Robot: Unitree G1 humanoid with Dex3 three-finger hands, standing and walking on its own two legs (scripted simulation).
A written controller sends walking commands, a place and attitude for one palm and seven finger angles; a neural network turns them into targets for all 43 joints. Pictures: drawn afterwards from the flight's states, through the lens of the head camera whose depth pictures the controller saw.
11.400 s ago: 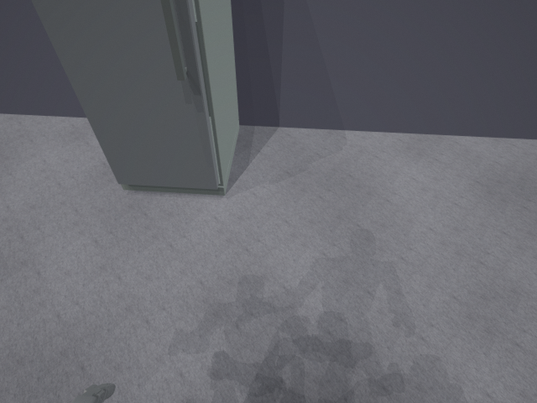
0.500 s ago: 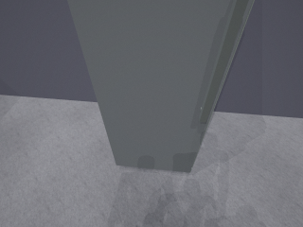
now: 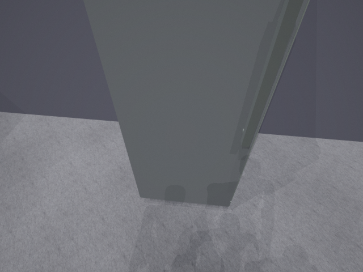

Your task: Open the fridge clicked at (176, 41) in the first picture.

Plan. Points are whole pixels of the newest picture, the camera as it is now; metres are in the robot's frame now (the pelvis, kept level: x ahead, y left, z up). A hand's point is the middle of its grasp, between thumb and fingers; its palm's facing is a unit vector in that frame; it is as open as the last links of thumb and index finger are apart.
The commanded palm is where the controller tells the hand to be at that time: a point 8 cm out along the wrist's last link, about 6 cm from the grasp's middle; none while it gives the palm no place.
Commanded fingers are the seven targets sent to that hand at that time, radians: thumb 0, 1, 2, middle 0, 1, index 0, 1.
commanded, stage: look again from close up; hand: right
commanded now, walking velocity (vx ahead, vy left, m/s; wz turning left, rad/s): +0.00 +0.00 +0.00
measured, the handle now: (262, 82) +0.55 -0.18 +0.14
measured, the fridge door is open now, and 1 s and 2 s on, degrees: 0 0 0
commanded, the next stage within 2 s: shuffle to correct the standing spot in 0.70 s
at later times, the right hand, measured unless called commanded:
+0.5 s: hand out of the picture -0.01 -0.16 -0.18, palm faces +0.05 +0.99 -0.16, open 7.4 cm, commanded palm none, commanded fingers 0.00 -0.90 -0.90 0.20 0.30 0.20 0.30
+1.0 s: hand out of the picture -0.01 -0.16 -0.18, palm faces +0.07 +0.99 -0.14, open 7.4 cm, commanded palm none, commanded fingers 0.00 -0.90 -0.90 0.20 0.30 0.20 0.30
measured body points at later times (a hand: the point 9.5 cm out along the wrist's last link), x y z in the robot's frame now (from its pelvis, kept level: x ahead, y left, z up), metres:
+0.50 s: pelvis +0.00 +0.00 +0.00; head +0.01 +0.00 +0.45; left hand +0.00 +0.21 -0.16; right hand -0.01 -0.21 -0.16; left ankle +0.01 +0.12 -0.74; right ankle +0.02 -0.11 -0.74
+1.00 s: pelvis +0.02 +0.00 -0.01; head +0.01 -0.01 +0.44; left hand +0.00 +0.21 -0.16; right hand -0.02 -0.21 -0.17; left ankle +0.01 +0.12 -0.74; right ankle +0.02 -0.11 -0.74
